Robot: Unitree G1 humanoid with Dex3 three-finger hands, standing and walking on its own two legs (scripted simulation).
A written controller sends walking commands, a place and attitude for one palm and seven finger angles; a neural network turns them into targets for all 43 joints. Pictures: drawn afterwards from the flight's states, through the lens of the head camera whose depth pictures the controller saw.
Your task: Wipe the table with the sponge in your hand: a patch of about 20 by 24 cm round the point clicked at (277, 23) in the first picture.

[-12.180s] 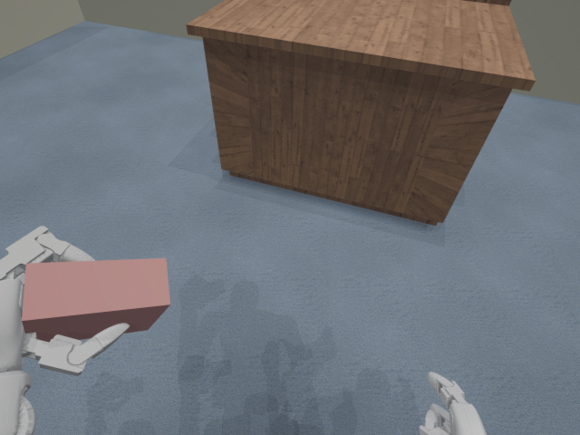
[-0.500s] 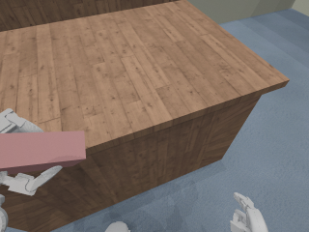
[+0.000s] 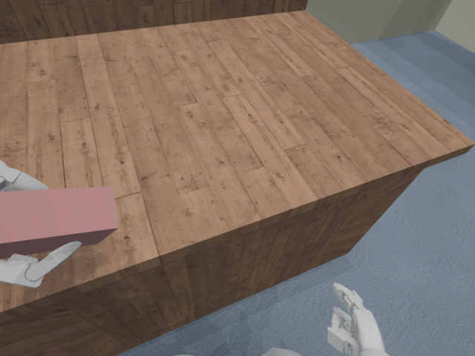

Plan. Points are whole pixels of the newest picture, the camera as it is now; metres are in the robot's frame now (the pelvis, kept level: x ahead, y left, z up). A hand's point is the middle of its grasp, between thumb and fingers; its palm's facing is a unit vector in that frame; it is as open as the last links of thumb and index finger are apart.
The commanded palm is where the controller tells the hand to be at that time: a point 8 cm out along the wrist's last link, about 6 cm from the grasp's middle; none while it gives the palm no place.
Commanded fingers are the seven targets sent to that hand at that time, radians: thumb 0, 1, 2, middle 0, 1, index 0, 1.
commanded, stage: come to a stop and stand still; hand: left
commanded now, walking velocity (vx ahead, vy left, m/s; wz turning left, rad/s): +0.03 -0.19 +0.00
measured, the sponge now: (69, 221) +0.24 +0.23 +0.15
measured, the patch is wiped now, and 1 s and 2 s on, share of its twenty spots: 0.00 0.00 0.00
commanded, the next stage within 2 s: look again from close up in 1.00 s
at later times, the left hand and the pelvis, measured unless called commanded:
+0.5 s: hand (73, 228) +0.23 +0.23 +0.15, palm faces +0.38 -0.86 -0.35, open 9.5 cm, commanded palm +0.17 +0.27 +0.18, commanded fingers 0.00 0.10 1.30 -1.20 -1.60 -1.20 -1.60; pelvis +0.01 -0.01 +0.01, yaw -1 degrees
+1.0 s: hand (62, 222) +0.23 +0.24 +0.16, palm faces +0.41 -0.84 -0.36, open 9.5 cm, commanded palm +0.18 +0.27 +0.18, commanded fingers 0.00 0.10 1.30 -1.20 -1.60 -1.20 -1.60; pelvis +0.02 -0.01 +0.01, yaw +0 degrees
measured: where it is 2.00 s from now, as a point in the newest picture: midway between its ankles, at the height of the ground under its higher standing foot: outside the picture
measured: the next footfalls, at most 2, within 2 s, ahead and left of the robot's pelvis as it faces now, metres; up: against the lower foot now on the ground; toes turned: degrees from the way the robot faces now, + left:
right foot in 0.14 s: +0.07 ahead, -0.04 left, +0.00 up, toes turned +0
